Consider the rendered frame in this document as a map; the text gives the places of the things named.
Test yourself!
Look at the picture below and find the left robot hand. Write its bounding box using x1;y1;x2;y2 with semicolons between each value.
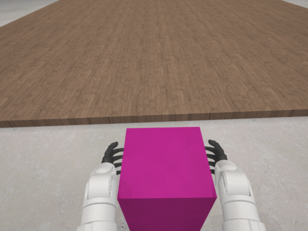
101;141;124;175

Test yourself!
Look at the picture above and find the robot left forearm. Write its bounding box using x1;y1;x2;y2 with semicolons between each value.
77;162;117;231

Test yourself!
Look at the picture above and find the robot right forearm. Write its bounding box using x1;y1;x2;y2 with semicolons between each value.
215;160;266;231

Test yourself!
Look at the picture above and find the right robot hand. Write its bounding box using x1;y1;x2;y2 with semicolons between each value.
205;140;227;174

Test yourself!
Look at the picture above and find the carton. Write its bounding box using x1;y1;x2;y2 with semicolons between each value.
117;127;217;231

